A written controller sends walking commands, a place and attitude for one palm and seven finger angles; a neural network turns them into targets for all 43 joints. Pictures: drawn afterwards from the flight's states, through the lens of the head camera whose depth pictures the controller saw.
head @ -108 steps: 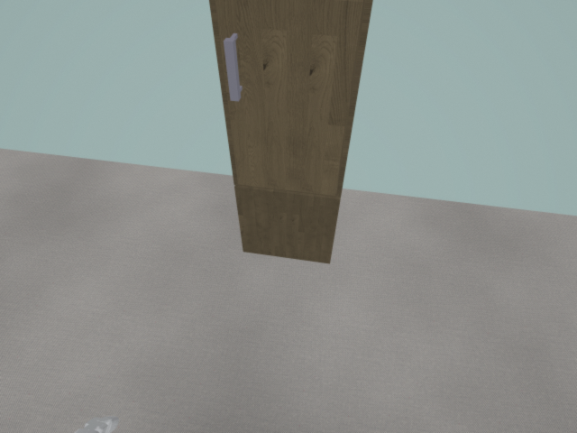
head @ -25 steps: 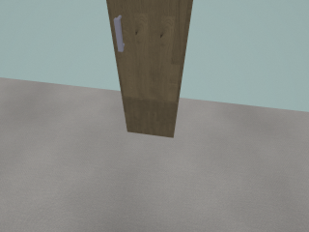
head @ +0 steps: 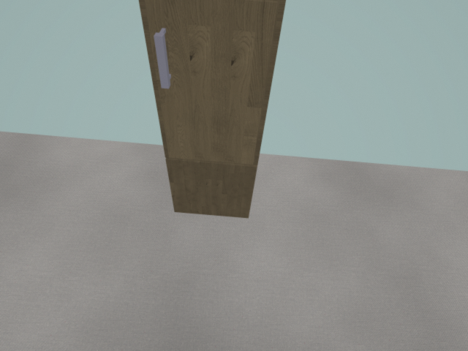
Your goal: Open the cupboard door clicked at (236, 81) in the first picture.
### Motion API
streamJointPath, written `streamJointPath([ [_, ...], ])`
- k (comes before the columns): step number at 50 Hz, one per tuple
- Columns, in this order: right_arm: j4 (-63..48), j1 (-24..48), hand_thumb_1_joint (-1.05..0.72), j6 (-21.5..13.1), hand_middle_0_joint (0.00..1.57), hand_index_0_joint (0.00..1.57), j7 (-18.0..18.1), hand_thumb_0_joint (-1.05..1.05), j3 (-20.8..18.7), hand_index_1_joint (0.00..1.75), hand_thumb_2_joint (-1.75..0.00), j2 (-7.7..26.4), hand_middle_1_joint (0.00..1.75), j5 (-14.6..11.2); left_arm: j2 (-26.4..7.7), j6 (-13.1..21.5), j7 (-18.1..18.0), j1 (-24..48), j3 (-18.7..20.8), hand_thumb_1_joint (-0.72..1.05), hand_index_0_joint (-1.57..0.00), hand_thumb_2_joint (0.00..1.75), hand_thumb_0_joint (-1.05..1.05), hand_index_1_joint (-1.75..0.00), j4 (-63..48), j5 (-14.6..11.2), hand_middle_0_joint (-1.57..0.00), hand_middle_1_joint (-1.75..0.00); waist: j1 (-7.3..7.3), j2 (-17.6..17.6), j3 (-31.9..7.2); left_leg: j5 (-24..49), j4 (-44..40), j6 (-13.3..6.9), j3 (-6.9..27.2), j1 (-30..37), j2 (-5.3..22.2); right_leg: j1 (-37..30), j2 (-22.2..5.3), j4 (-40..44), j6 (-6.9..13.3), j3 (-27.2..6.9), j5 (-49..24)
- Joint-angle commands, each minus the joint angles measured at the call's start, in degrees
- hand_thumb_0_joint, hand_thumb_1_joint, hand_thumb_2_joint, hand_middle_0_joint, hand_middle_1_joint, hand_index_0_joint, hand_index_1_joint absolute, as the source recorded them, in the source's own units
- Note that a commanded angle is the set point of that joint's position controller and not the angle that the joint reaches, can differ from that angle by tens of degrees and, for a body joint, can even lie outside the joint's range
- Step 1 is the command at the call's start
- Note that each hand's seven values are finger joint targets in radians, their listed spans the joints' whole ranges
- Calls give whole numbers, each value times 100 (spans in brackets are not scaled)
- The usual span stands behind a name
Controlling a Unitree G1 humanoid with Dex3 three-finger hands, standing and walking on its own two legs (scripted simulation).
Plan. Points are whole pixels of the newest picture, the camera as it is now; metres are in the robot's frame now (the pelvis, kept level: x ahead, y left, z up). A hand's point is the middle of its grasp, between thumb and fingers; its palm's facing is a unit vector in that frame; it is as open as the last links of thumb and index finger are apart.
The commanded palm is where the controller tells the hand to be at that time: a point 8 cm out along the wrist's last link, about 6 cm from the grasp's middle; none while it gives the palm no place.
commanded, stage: take the last steps up to it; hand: left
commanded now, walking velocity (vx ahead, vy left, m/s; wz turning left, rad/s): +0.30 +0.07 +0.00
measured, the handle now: (164, 58) +0.85 +0.24 +0.09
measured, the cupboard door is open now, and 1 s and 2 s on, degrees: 0 0 0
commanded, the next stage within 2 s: come to a stop and stand still in 0.56 s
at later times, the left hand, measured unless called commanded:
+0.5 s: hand (151, 307) +0.24 +0.18 -0.17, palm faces +0.08 -0.97 -0.21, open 7.2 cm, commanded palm none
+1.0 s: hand (127, 288) +0.28 +0.25 -0.18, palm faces +0.03 -0.98 -0.19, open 7.4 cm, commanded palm none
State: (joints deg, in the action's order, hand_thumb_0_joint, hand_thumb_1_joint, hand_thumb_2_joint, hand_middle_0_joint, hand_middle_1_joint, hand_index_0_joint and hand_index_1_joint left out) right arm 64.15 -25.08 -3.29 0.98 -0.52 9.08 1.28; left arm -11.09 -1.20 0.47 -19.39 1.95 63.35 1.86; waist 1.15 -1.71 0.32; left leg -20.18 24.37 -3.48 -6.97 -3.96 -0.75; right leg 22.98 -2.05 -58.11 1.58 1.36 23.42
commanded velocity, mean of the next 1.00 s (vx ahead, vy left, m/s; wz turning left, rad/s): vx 0.07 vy -0.02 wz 0.00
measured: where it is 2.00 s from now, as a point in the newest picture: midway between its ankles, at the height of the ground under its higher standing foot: outside the picture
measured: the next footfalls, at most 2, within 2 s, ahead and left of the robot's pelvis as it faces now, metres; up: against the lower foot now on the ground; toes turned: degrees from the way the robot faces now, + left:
right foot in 0.30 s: +0.25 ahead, -0.10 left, +0.00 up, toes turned -8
left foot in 0.70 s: +0.36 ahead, +0.16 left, +0.00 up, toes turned +10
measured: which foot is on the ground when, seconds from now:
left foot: down 0.00-0.30, up 0.32-0.68, down 0.70-1.00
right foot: up 0.00-0.28, down 0.30-0.70, up 0.72-1.00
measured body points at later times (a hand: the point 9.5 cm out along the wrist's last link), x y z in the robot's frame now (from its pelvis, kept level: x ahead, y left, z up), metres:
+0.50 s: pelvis +0.18 -0.01 +0.00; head +0.19 +0.00 +0.44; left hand +0.24 +0.23 -0.15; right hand +0.18 -0.23 -0.16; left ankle +0.17 +0.12 -0.66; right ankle +0.21 -0.10 -0.74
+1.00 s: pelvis +0.27 +0.06 +0.00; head +0.31 +0.09 +0.45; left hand +0.28 +0.30 -0.17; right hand +0.34 -0.18 -0.13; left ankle +0.32 +0.15 -0.74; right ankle +0.25 -0.09 -0.65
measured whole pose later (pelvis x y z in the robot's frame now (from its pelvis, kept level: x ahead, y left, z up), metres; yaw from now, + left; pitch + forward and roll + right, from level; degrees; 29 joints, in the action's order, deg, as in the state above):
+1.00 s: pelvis +0.27 +0.06 +0.00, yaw -1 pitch -1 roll -2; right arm 59.2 -8.8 -0.2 3.1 -2.1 7.8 1.1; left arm -12.1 -3.6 -1.5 -14.4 3.8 59.4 1.6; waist -0.9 -2.9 5.9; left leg -9.5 25.7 -2.2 -9.7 -15.1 4.6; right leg 26.8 -0.9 -63.4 -2.6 0.3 23.8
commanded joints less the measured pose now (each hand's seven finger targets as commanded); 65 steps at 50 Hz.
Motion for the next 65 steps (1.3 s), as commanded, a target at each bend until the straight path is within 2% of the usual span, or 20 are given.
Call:
streamJointPath([
  [1, 66, -729, -90, -181, 20, 20, 144, 0, -105, 30, -90, 694, 30, -39, -197, 251, 43, 755, 106, 90, -20, 90, 0, -30, -696, -38, -20, -30, 35, 602, 685, 3024, -1237, -776, 1349, 728, 1595, 1752, -373, -402, -111, 131, -480],
  [9, 426, -1036, -90, -174, 20, 20, 166, 0, -106, 30, -90, 474, 30, -37, 54, 298, 55, 1412, 70, 90, -20, 90, 0, -30, -953, -66, -20, -30, 73, 864, 785, 4527, -998, -576, 534, 505, 1301, 627, 4, 1711, 88, 779, -1060],
  [13, 354, -728, -90, -150, 20, 20, 159, 0, -186, 30, -90, 623, 30, -96, -275, 395, -34, -239, 227, 90, -20, 90, 0, -30, -492, -7, -20, -30, -722, 580, 33, 5264, 1034, -286, 280, 2, 1171, -1607, 243, 2535, 293, 787, -1565],
  [14, 261, -717, -90, -151, 20, 20, 103, 0, -176, 30, -90, 494, 30, -131, -642, 486, -82, -942, 339, 90, -20, 90, 0, -30, -304, 40, -20, -30, -982, 47, -397, 3735, 2518, -97, 201, -1089, 905, -2943, -583, 2776, 618, -127, -1686],
  [15, 117, -1059, -90, -178, 20, 20, 66, 0, -159, 30, -90, 197, 30, -169, -1162, 524, -147, -1459, 471, 90, -20, 90, 0, -30, -197, 7, -20, -30, -911, -1086, -1158, -532, 4515, 179, 113, -2444, -34, -3965, -2356, 3488, 1359, -2848, -2151],
  [16, 45, -769, -90, -109, 20, 20, 77, 0, -216, 30, -90, 295, 30, -131, -1300, 477, -157, -1263, 493, 90, -20, 90, 0, -30, -181, -119, -20, -30, -808, -620, -961, -1123, 5526, 88, 757, -2717, 92, -3426, -2727, 4142, 1576, -3412, -1722],
  [19, -95, -138, -90, 43, 20, 20, -9, 0, -199, 30, -90, 9, 30, -23, -431, 487, -198, 97, 248, 90, -20, 90, 0, -30, -498, -89, -20, -30, -232, -42, 692, 33, 5196, 113, 879, -2706, 792, -757, -2053, 4675, 1007, -1775, -466],
  [23, -124, -349, -90, 255, 20, 20, -70, 0, -203, 30, -90, -223, 30, 19, -204, 556, -206, 240, 196, 90, -20, 90, 0, -30, -520, -8, -20, -30, 166, -74, 617, 272, 3923, 322, 591, -2099, 876, 119, -1529, 4810, 793, -321, -1303],
  [31, -669, 720, -90, 120, 20, 20, -202, 0, -224, 30, -90, 138, 30, 4, -661, 468, -114, -15, 276, 90, -20, 90, 0, -30, -440, -6, -20, -30, -110, -616, 449, 691, 1415, 406, 110, -1546, 630, -524, -1363, 4354, 663, -78, -1119],
  [34, -421, -4, -90, 24, 20, 20, -121, 0, -272, 30, -90, 557, 30, 17, -406, 323, -123, -111, 197, 90, -20, 90, 0, -30, -405, -40, -20, -30, 171, 596, 105, 1366, 191, 405, 374, 22, 726, -100, -699, 2764, 261, 403, -613],
  [35, -404, -288, -90, -6, 20, 20, -41, 0, -343, 30, -90, 1042, 30, 70, -42, 285, -129, -360, 117, 90, -20, 90, 0, -30, -435, -109, -20, -30, 165, 1939, -145, 2454, -400, -10, 1800, 354, 1912, 373, -78, 1586, -91, 807, 361],
  [37, -520, 293, -90, 99, 20, 20, 93, 0, -222, 30, -90, 987, 30, 27, -41, 222, -214, -457, 48, 90, -20, 90, 0, -30, -346, -135, -20, -30, -93, 1394, -59, 3681, -757, -559, 2035, -416, 2407, -81, -224, 751, -170, 113, 1180],
  [43, -549, 768, -90, 227, 20, 20, 299, 0, -346, 30, -90, 1048, 30, -39, -288, -82, -221, -292, 163, 90, -20, 90, 0, -30, -307, -62, -20, -30, -42, 559, -241, 5858, -359, -665, 1090, -16, 2330, 254, -147, -177, -370, -139, 341],
  [49, -642, 1153, -90, 276, 20, 20, 305, 0, -399, 30, -90, 977, 30, -29, -319, -294, -174, -45, 304, 90, -20, 90, 0, -30, -624, -48, -20, -30, -108, 977, -380, 4295, -486, -599, 704, -353, 2136, 477, -62, -753, -455, -344, -113],
  [56, -633, 1149, -90, 369, 20, 20, 157, 0, -526, 30, -90, 1081, 30, 51, -171, -183, -145, 324, 215, 90, -20, 90, 0, -30, -845, -66, -20, -30, 18, 1596, -259, 1889, -649, -509, 1039, -694, 1955, -394, -84, 1601, -299, 134, 212],
  [59, -657, 1175, -90, 423, 20, 20, 75, 0, -540, 30, -90, 1028, 30, 5, -275, -73, -164, -170, 231, 90, -20, 90, 0, -30, -661, -55, -20, -30, -252, 967, -303, 619, -246, -80, 778, -1472, 1511, -1585, -1, 3220, -257, 321, -959],
  [60, -666, 1029, -90, 459, 20, 20, 43, 0, -497, 30, -90, 714, 30, -48, -561, -21, -194, -159, 243, 90, -20, 90, 0, -30, -666, 4, -20, -30, -221, 67, -148, -93, 422, 245, 408, -1893, 1016, -1704, -474, 3923, -125, -205, -945],
  [61, -810, 1019, -90, 500, 20, 20, 10, 0, -387, 30, -90, 247, 30, -66, -989, 51, -229, 107, 266, 90, -20, 90, 0, -30, -773, 34, -20, -30, -114, -1436, 79, -733, 1291, 534, 109, -2299, 477, -1132, -1577, 4610, 283, -1635, -560],
  [62, -924, 1323, -90, 547, 20, 20, -22, 0, -373, 30, -90, 336, 30, -38, -1092, 40, -247, 378, 247, 90, -20, 90, 0, -30, -903, -7, -20, -30, -234, -1280, 215, -989, 1900, 457, 457, -2022, 483, -351, -1872, 4836, 584, -1716, -297],
  [65, -670, 1132, -90, 595, 20, 20, -30, 0, -374, 30, -90, 395, 30, 2, -723, 83, -262, 879, 188, 90, -20, 90, 0, -30, -900, -30, -20, -30, -24, -1367, 546, -356, 2553, 373, 684, -2018, 481, -154, -1218, 4707, 543, -1087, -252],
])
